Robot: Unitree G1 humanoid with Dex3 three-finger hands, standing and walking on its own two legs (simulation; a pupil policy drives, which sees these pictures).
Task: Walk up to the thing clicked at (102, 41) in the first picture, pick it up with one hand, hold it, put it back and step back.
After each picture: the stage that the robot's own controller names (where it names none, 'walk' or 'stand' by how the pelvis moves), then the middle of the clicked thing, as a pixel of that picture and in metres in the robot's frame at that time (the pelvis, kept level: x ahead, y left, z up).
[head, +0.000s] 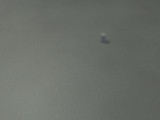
stand; (102, 38) +1.52 -0.30 -0.72
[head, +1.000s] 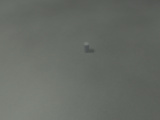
walk; (86, 47) +1.40 +0.04 -0.69
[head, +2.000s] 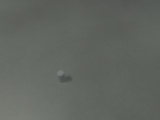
walk; (61, 76) +0.88 +0.24 -0.71
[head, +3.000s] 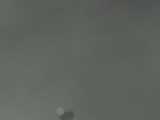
walk; (61, 113) +0.51 +0.21 -0.71
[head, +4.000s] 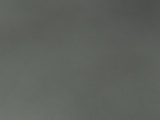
stand; out of the picture +0.37 +0.18 -0.70
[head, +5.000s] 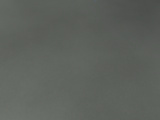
stand; out of the picture +0.37 +0.19 -0.72
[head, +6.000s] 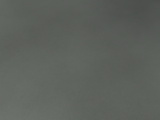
stand; out of the picture +0.36 +0.21 -0.72
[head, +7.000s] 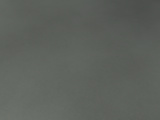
stand; out of the picture +0.36 +0.20 -0.72
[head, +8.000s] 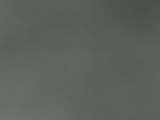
stand; out of the picture +0.36 +0.20 -0.72
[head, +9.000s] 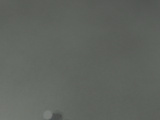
go down; (48, 116) +0.38 +0.20 -0.67
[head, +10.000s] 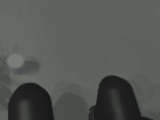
go down; (17, 64) +0.44 +0.22 -0.29
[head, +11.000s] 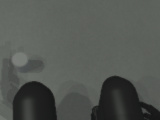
close in; (21, 63) +0.45 +0.22 -0.29
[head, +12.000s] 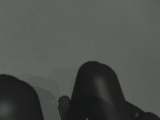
close in; out of the picture +0.43 +0.25 -0.22
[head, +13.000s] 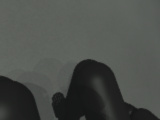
close; out of the picture +0.42 +0.27 -0.22
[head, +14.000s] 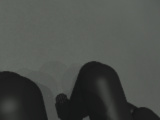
lift; out of the picture +0.37 +0.24 -0.23
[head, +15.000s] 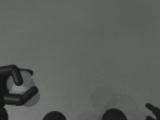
lift; (25, 90) +0.32 +0.19 -0.01
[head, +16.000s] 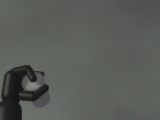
hold; (37, 90) +0.33 +0.16 +0.02
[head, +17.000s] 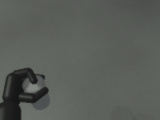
hold; (37, 93) +0.32 +0.16 +0.00
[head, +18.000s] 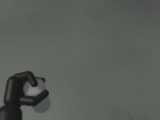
crouch; (38, 96) +0.32 +0.16 -0.02
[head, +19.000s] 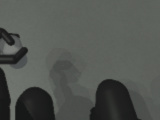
crouch; (14, 53) +0.44 +0.20 -0.10
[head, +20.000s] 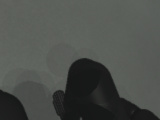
lower; out of the picture +0.44 +0.27 -0.23
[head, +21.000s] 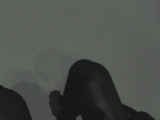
lower; out of the picture +0.43 +0.28 -0.23
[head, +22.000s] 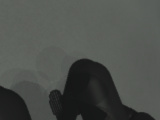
lower; out of the picture +0.43 +0.27 -0.23
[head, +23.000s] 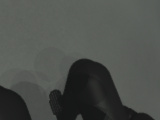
lower; out of the picture +0.43 +0.27 -0.23
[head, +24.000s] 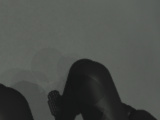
draw back; out of the picture +0.43 +0.25 -0.23
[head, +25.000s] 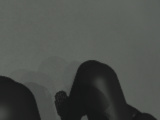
stand; out of the picture +0.43 +0.25 -0.23
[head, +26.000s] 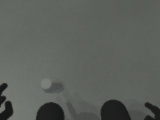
walk; (47, 85) +0.43 +0.18 -0.48
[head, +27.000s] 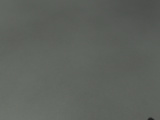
stand; out of the picture +0.38 +0.17 -0.66
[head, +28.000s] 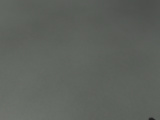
stand; out of the picture +0.39 +0.17 -0.66
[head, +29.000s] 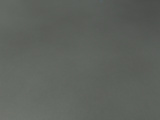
stand; out of the picture +0.40 +0.16 -0.71
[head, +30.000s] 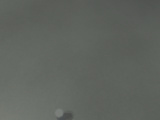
walk; (59, 114) +0.42 +0.17 -0.70
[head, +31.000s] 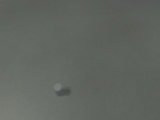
walk; (58, 89) +0.59 +0.20 -0.69
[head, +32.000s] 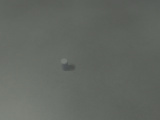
walk; (64, 64) +0.92 +0.18 -0.70
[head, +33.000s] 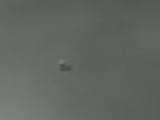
stand; (61, 65) +1.00 +0.18 -0.71
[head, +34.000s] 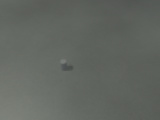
stand; (63, 65) +1.04 +0.18 -0.72
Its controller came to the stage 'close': yes
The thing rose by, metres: 0.70
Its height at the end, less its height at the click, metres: +0.00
